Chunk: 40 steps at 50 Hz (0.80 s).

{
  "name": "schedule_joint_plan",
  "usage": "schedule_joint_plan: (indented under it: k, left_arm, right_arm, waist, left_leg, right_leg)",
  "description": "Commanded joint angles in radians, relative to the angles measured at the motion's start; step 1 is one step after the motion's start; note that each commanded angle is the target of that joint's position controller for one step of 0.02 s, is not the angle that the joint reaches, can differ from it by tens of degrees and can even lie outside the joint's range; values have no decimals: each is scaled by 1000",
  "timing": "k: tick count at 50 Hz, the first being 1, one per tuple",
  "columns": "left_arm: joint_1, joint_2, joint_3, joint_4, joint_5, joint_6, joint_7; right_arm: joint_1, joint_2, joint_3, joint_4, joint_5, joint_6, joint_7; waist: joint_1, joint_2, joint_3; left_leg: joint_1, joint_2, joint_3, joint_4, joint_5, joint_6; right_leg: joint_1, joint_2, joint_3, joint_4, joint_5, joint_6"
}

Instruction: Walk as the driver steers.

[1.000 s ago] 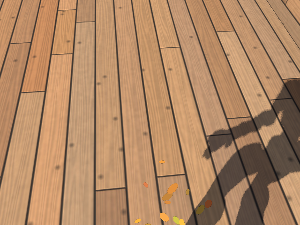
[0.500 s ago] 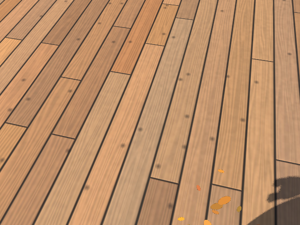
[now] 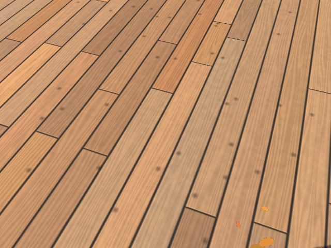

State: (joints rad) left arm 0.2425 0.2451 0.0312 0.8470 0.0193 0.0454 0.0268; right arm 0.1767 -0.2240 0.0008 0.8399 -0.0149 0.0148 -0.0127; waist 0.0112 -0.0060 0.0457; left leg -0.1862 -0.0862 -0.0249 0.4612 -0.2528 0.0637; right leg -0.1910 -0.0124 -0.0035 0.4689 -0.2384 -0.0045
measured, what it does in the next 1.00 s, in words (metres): stands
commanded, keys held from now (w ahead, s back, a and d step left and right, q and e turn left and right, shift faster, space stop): no key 1.00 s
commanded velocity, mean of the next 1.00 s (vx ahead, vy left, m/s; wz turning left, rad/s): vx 0.00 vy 0.00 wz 0.02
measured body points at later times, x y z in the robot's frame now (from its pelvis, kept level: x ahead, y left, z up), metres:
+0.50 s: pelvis +0.00 -0.02 +0.01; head +0.01 -0.03 +0.46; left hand +0.04 +0.22 -0.14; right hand +0.02 -0.27 -0.15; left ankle +0.00 +0.08 -0.74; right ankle +0.00 -0.12 -0.74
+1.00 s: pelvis +0.00 -0.03 +0.01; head +0.01 -0.04 +0.46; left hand +0.00 +0.19 -0.15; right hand -0.01 -0.26 -0.16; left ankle +0.00 +0.09 -0.74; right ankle +0.00 -0.12 -0.74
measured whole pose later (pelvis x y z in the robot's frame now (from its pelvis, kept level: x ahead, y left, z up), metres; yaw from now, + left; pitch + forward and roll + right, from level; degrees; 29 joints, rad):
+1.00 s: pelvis +0.00 -0.03 +0.01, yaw +0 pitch -1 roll +0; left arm 0.29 0.16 -0.02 1.13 0.01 -0.01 0.04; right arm 0.27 -0.16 0.02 1.19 -0.01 0.00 -0.05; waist 0.00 0.01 0.03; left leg -0.13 -0.03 -0.04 0.37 -0.22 0.01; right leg -0.14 0.04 -0.01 0.38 -0.22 -0.05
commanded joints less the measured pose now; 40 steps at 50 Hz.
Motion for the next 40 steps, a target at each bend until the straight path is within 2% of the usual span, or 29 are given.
schedule_joint_plan:
  k: [1, 2, 3, 5, 10, 19, 29, 40]
  left_arm:
    - [-17, 147, 21, -30, -5, -39, -3]
    - [-35, 109, 10, -28, -5, -45, -11]
    - [-29, 101, 8, -18, -6, -48, -12]
    - [-1, 100, 5, 13, -9, -51, -3]
    - [4, 89, 1, 63, -8, -52, 1]
    - [8, 72, -12, 146, -8, -55, 5]
    - [42, 43, -27, 215, -9, -57, 9]
    - [81, 15, -35, 259, -9, -58, 13]
  right_arm:
    - [48, -104, -23, -7, 4, -9, -3]
    - [34, -116, -25, 11, -2, -6, -5]
    - [28, -129, -30, 29, -1, -6, -5]
    - [31, -131, -33, 54, 1, -10, -4]
    - [48, -104, -25, 131, 4, -15, -13]
    - [76, -94, -15, 228, 5, -13, -22]
    - [105, -69, -2, 292, 6, -13, -28]
    - [129, -35, 6, 327, 6, -14, -32]
  waist:
    - [-44, -101, -48]
    - [-33, -94, -29]
    - [-19, -82, -14]
    - [-12, -81, -18]
    - [-6, -15, -11]
    - [-10, 4, -2]
    - [-13, -3, 8]
    - [-11, 2, 18]
  left_leg:
    - [5, 97, -109, -128, 61, 6]
    - [51, 106, -114, -138, 86, 0]
    - [59, 115, -119, -134, 119, 2]
    - [60, 131, -125, -131, 170, 5]
    - [33, 132, -123, -160, 155, -10]
    - [42, 142, -118, -164, 161, -16]
    - [42, 149, -109, -156, 163, -19]
    - [30, 151, -100, -146, 160, -24]
  right_leg:
    - [40, -175, 179, -134, 231, -75]
    - [6, -148, 158, -143, 175, -61]
    - [2, -118, 130, -148, 146, -44]
    - [27, -98, 111, -152, 154, -35]
    - [60, -98, 108, -153, 138, -46]
    - [49, -90, 109, -165, 124, -53]
    - [35, -80, 108, -169, 123, -54]
    - [27, -74, 109, -165, 124, -56]
Velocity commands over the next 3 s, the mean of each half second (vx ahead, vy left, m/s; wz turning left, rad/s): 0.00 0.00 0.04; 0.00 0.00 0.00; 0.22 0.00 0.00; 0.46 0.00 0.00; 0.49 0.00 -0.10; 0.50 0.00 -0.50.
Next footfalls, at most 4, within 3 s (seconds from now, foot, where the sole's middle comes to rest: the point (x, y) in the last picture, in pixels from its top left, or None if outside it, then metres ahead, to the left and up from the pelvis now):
1.42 left None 0.11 0.09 -0.78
1.88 right None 0.46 -0.06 -0.78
2.42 left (151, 185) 0.78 0.11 -0.78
2.96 right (199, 144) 1.01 -0.12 -0.78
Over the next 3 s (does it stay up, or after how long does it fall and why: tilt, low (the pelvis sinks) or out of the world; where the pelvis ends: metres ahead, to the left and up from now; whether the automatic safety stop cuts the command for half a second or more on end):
stays up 0.91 -0.04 -0.02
